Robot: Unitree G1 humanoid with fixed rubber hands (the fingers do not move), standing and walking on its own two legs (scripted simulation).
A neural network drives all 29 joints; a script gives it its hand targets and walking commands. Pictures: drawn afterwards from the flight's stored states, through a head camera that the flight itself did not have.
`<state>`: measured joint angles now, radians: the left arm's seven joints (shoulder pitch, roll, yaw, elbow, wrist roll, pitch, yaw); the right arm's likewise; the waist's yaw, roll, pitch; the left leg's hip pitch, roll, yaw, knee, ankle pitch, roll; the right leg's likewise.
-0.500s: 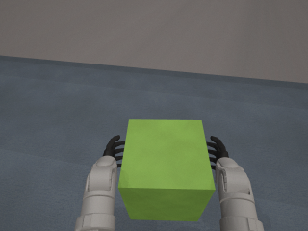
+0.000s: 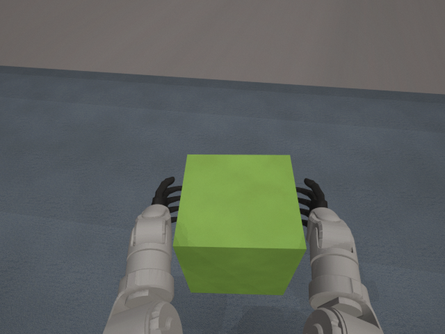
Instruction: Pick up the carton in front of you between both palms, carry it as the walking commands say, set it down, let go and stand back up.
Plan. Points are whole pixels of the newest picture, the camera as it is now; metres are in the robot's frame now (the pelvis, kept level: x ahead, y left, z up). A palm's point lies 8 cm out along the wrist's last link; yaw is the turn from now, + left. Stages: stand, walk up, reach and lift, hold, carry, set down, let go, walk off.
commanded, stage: set down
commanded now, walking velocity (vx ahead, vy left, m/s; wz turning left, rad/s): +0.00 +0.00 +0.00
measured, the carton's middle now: (237, 228) +0.34 +0.00 -0.04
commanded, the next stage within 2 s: none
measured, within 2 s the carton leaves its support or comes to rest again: neither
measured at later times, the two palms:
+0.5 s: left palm (176, 239) +0.39 +0.15 -0.17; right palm (290, 243) +0.38 -0.15 -0.17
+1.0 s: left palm (186, 248) +0.43 +0.15 -0.33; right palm (280, 255) +0.42 -0.15 -0.33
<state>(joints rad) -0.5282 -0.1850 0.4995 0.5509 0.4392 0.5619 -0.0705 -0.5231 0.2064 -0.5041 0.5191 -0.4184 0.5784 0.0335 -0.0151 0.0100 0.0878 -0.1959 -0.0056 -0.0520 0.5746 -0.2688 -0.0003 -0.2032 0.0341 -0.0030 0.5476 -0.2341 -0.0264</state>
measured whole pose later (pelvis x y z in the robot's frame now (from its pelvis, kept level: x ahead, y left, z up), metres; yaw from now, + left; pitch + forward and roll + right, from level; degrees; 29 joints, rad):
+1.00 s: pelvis -0.05 +0.01 -0.24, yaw +0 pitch +46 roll +0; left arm -0.99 0.02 0.41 0.70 0.19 0.28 0.03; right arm -0.95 0.06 -0.49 0.61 -0.20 0.28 -0.07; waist -0.02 0.01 -0.15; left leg -1.94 -0.05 -0.02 1.65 -0.51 -0.01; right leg -1.95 0.04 0.03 1.63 -0.47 0.02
